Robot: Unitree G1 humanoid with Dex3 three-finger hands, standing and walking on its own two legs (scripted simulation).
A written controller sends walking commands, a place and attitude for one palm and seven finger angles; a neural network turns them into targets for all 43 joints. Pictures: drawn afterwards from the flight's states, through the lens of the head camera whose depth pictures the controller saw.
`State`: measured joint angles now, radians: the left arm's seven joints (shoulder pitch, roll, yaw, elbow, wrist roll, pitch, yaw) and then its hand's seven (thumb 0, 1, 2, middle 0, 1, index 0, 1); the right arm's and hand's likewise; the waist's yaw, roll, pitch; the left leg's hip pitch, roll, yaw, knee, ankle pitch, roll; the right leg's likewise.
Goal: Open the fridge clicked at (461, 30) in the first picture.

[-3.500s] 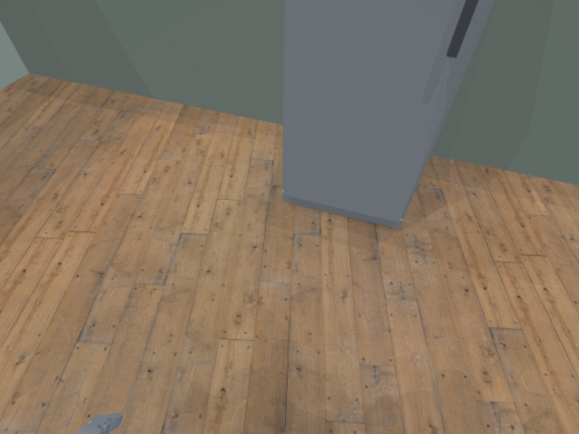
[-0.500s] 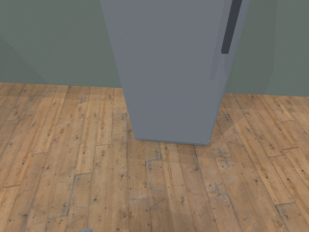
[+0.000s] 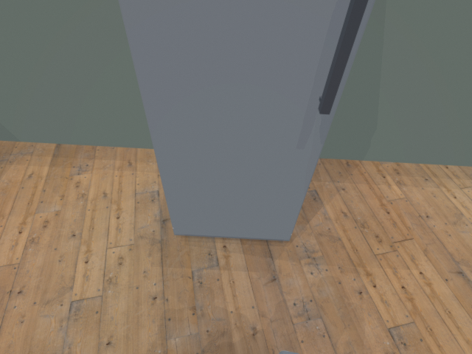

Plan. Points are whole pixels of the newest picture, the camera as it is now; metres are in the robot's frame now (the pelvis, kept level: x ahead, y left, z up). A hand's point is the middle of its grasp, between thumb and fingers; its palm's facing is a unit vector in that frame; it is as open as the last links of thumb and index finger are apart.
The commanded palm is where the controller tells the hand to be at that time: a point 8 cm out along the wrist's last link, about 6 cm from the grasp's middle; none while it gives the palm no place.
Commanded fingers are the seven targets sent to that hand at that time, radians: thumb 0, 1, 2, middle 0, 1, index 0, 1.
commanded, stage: take the last steps up to it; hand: right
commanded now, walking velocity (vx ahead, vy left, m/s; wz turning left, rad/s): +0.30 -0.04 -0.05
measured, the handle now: (345, 31) +0.69 -0.19 +0.24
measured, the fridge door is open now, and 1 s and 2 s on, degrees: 0 0 0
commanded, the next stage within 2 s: come to a stop and stand still in 0.40 s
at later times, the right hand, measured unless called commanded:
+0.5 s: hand (359, 324) +0.23 -0.25 -0.17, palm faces +0.02 +0.98 -0.20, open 7.4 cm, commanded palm none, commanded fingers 0.00 -0.90 -0.90 0.20 0.30 0.20 0.30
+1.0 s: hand (367, 323) +0.24 -0.28 -0.20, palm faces +0.06 +0.98 -0.20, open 7.3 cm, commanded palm none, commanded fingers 0.00 -0.90 -0.90 0.20 0.30 0.20 0.30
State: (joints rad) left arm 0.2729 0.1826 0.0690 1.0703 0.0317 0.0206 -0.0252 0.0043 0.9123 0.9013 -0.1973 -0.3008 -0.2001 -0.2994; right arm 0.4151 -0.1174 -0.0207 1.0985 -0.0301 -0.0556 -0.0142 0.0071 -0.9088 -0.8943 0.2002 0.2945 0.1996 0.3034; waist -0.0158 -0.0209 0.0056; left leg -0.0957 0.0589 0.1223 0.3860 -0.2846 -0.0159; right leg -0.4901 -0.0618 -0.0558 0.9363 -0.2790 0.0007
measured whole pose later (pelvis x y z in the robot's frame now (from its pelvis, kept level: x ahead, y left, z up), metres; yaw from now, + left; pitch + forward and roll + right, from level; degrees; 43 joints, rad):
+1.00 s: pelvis +0.17 -0.09 -0.02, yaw +0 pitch -2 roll +1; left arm 0.22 0.15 0.05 1.00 0.03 0.01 0.02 0.00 0.91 0.90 -0.20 -0.30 -0.20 -0.30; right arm 0.17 -0.20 -0.06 1.01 -0.02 0.06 -0.03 0.00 -0.92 -0.89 0.20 0.29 0.20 0.30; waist 0.00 0.04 0.07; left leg -0.42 0.06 0.06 0.68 -0.33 -0.02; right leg -0.28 -0.02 -0.06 0.64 -0.34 -0.02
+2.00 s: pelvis +0.15 -0.04 -0.01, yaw +1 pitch +0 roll +1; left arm 0.28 0.15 0.02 1.10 0.01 0.01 0.02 0.00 0.91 0.90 -0.20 -0.30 -0.20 -0.30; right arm 0.33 -0.09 0.01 1.12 -0.02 -0.03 -0.04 0.01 -0.91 -0.89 0.20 0.29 0.20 0.30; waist 0.01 -0.04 0.04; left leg -0.17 -0.03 0.07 0.45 -0.28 0.03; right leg -0.28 -0.09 -0.01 0.58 -0.30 0.03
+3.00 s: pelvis +0.17 -0.06 +0.00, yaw +2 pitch +0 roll +0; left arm 0.21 0.21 0.00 1.05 0.00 -0.03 0.02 0.00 0.91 0.90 -0.20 -0.30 -0.20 -0.30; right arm 0.28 -0.21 -0.02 0.93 0.02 0.04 -0.03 0.01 -0.91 -0.89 0.20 0.30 0.20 0.30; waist -0.01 0.00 0.04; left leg -0.16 0.03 0.03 0.47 -0.30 -0.02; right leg -0.21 -0.02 -0.07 0.48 -0.26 -0.01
